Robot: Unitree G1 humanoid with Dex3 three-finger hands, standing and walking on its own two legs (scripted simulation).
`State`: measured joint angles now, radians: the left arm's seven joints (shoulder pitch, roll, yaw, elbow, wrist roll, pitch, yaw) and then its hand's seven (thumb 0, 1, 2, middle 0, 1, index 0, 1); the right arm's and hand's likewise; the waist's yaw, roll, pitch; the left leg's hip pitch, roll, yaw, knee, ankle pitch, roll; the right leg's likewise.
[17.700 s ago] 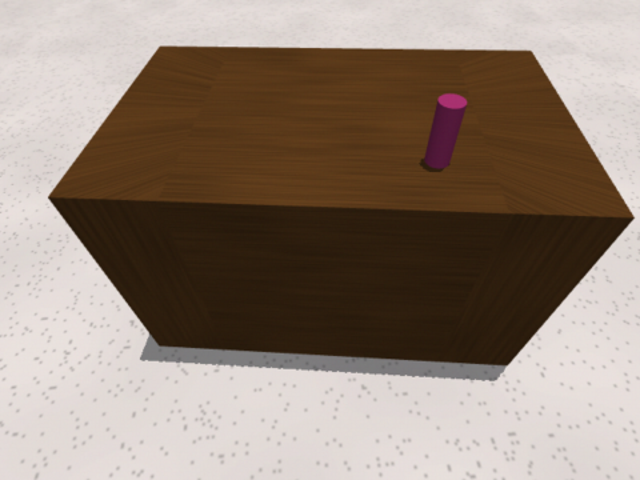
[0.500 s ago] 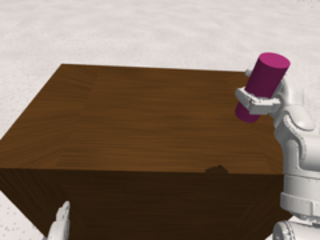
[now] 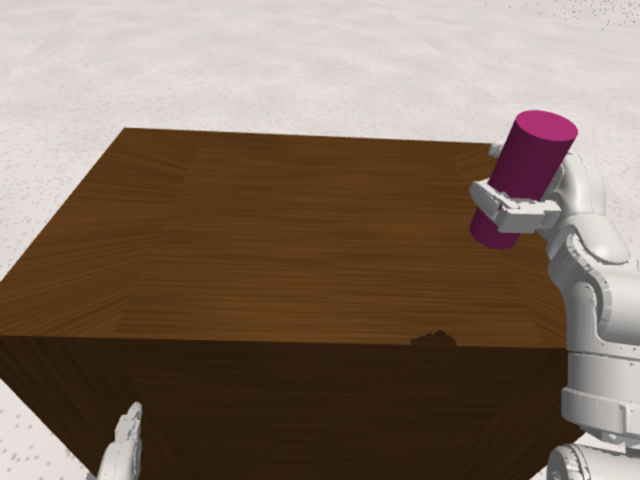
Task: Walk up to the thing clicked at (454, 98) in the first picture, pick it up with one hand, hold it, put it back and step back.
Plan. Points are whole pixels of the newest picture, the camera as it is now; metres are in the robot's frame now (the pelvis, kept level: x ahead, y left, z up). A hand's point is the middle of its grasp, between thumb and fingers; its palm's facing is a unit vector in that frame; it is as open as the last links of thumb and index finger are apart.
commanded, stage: hold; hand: right
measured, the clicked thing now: (516, 185) +0.35 -0.18 +0.25
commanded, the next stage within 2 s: crouch in 0.62 s
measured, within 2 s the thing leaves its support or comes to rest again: neither
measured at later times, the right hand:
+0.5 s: hand (507, 188) +0.35 -0.18 +0.24, palm faces +0.17 +0.99 +0.01, open 7.8 cm
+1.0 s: hand (501, 201) +0.36 -0.19 +0.21, palm faces +0.19 +0.98 +0.02, open 7.8 cm
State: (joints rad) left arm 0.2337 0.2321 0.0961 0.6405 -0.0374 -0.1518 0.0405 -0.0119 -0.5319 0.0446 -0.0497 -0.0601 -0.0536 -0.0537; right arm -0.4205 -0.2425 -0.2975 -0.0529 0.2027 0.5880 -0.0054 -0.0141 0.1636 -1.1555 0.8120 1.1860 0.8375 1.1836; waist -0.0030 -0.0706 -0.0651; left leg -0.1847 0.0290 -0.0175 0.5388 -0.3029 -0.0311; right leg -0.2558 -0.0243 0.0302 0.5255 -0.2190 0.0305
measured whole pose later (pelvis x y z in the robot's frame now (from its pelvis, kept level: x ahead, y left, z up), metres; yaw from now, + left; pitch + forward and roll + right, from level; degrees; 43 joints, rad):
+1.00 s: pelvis +0.00 +0.00 +0.00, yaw +0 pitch -3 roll +0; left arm 0.24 0.23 0.09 0.61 -0.04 -0.17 0.05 -0.01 -0.54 0.05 -0.05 -0.05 -0.05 -0.05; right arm -0.44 -0.26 -0.31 0.10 0.19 0.52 0.00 -0.01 0.17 -1.16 0.82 1.17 0.85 1.17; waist 0.01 -0.05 -0.05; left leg -0.19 0.03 -0.01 0.54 -0.30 -0.03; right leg -0.26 -0.03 0.03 0.52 -0.22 0.03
